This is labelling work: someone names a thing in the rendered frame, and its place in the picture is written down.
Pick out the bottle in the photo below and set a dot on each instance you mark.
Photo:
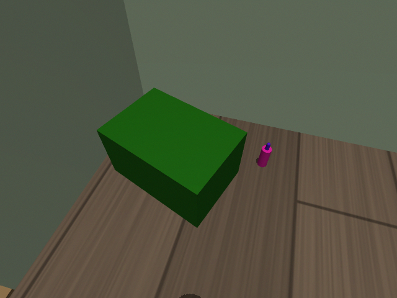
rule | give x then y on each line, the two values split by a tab
264	155

